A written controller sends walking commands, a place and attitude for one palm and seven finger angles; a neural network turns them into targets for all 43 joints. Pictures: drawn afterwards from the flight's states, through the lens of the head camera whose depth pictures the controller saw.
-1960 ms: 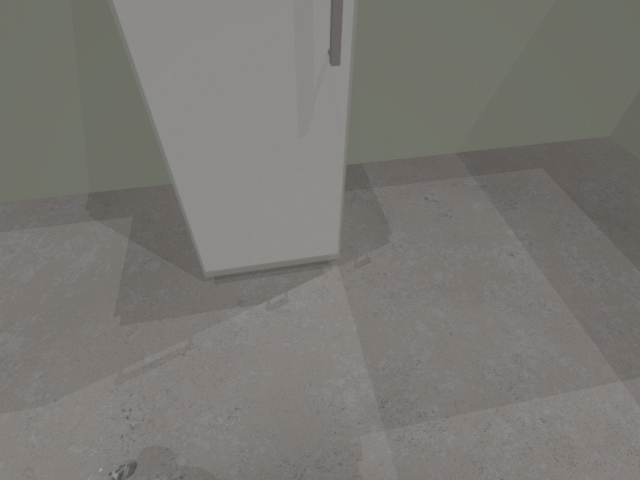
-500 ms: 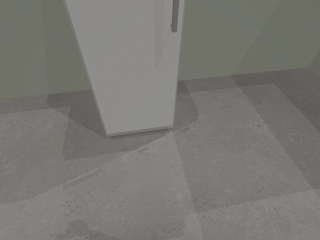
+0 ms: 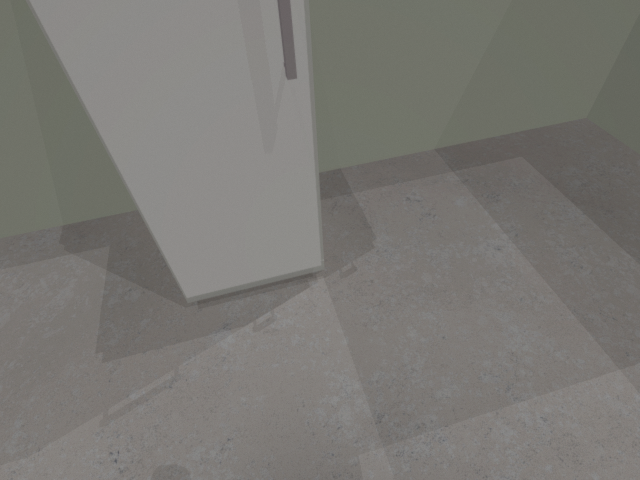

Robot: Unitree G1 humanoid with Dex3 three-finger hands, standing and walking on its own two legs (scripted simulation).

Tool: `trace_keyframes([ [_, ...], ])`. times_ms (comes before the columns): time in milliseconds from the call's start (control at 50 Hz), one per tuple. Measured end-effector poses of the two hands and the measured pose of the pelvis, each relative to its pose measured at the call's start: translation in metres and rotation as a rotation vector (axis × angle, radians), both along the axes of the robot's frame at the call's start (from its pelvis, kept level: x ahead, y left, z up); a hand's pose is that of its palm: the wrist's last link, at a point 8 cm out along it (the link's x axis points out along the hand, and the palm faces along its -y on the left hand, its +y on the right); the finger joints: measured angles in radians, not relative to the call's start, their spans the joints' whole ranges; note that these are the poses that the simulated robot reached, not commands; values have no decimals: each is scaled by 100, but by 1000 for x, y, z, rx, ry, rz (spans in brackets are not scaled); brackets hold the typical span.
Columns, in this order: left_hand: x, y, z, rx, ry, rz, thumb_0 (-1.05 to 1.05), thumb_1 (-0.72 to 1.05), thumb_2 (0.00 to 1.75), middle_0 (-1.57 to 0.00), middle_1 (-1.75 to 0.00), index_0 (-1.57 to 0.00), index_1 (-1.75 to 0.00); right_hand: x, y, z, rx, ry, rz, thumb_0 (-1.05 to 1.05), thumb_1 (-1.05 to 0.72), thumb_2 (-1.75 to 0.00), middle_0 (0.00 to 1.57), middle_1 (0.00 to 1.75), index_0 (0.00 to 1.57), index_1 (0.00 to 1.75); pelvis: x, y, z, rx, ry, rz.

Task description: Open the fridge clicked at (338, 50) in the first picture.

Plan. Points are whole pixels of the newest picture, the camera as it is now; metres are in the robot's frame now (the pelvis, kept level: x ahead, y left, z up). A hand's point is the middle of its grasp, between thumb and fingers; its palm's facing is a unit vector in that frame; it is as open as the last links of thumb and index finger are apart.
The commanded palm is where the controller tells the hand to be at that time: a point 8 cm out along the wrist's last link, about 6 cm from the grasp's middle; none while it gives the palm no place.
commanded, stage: turn to face it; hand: right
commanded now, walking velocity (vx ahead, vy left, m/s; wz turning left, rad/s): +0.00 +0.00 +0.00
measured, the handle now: out of the picture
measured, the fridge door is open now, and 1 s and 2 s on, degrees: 0 0 0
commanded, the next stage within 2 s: take the last steps up to it in 0.74 s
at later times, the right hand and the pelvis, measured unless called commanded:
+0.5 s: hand (443, 463) +0.20 -0.15 -0.18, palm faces -0.06 +0.98 -0.21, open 7.4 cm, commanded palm none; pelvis +0.12 +0.02 -0.01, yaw +7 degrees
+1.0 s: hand (453, 416) +0.27 -0.18 -0.17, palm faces -0.28 +0.94 -0.20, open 7.4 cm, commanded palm none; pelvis +0.16 +0.00 +0.00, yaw +18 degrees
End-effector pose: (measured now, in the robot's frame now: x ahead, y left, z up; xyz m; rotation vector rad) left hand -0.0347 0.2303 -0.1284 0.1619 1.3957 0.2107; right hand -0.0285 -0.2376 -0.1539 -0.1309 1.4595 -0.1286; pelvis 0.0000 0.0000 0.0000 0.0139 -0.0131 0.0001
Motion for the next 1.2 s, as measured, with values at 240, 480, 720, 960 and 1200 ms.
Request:
trace_keyframes([
  [240, -2, -41, -4, -88, 187, 118, 0, 91, 90, -20, -30, -20, -30, 119, 17, 6, 1, -81, 28, 2, -93, -90, 20, 30, 19, 30, 67, 5, 2, -5, -16, 44],
  [480, 131, 18, -30, -23, -18, 120, 0, 91, 90, -20, -30, -20, -30, 223, 35, 1, -39, -212, 105, 1, -91, -90, 20, 30, 19, 30, 114, 22, -15, 17, -9, 113],
  [720, 216, 7, 12, 78, -293, 115, 0, 91, 90, -20, -30, -20, -30, 276, 8, 1, 26, -235, 175, 1, -90, -90, 20, 30, 20, 30, 141, -11, -6, 13, 6, 208],
  [960, 148, -9, 3, 26, -90, 272, 0, 92, 90, -20, -30, -20, -30, 298, 3, 17, -20, -134, 286, 1, -91, -90, 20, 30, 19, 30, 162, -8, 6, 5, 24, 298],
  [1200, 107, 11, -20, -72, 92, 367, 0, 91, 90, -20, -30, -20, -30, 315, 64, 20, -18, -175, 322, 0, -91, -90, 20, 30, 20, 30, 194, 35, 1, -4, 8, 330],
])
